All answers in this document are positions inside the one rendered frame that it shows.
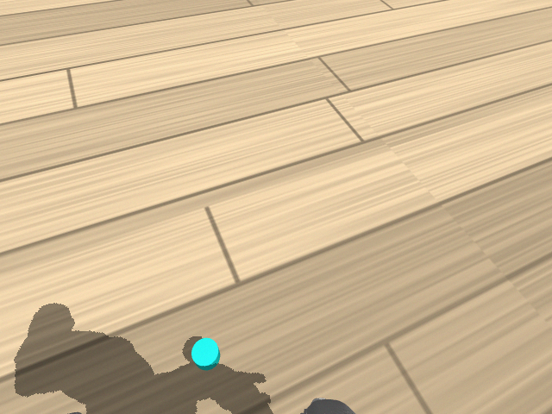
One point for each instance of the tin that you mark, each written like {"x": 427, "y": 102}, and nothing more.
{"x": 205, "y": 354}

